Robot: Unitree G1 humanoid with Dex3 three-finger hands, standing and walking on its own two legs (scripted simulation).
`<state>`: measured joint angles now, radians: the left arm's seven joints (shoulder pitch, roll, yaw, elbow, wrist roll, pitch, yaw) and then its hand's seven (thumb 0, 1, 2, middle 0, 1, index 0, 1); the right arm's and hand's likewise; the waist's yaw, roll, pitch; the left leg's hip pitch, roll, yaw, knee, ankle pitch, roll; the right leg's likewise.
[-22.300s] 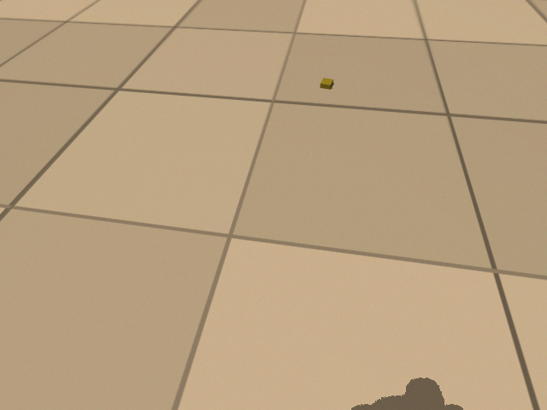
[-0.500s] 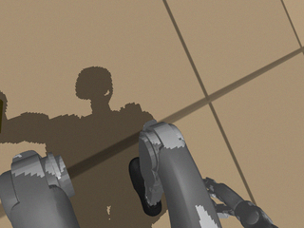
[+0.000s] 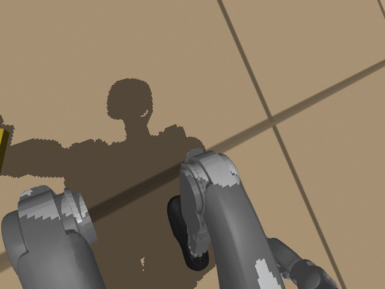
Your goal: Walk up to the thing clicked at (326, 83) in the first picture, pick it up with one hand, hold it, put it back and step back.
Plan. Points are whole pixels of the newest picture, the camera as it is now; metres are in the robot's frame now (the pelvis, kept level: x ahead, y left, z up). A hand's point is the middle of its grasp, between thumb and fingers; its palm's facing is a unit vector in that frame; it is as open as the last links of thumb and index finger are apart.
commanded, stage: close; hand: left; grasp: from above
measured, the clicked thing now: out of the picture +0.40 +0.32 -0.27
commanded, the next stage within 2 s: settle in 0.04 s
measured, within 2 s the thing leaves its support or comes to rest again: leaves its support in 0.34 s
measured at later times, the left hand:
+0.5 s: hand out of the picture +0.43 +0.35 -0.21, palm faces -0.34 -0.10 -0.93, open 11.0 cm
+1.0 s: hand out of the picture +0.41 +0.35 -0.13, palm faces -0.42 -0.05 -0.91, open 11.0 cm
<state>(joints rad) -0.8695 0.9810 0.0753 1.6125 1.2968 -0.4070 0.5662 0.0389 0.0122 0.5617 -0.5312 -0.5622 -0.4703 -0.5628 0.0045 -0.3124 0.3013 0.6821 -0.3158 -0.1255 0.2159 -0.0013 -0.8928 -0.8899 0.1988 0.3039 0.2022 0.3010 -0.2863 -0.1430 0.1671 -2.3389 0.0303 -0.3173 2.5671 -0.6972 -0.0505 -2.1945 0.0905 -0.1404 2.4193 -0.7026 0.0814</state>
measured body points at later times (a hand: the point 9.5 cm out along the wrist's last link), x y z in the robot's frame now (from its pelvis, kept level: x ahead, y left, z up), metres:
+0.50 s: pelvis +0.01 +0.01 +0.00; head +0.25 +0.13 +0.36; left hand +0.45 +0.35 -0.16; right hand +0.11 -0.26 -0.07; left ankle +0.07 +0.14 -0.26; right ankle +0.11 -0.13 -0.26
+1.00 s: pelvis -0.01 -0.01 +0.02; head +0.20 +0.10 +0.40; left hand +0.42 +0.35 -0.08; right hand +0.11 -0.28 -0.07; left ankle +0.07 +0.14 -0.26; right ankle +0.11 -0.13 -0.26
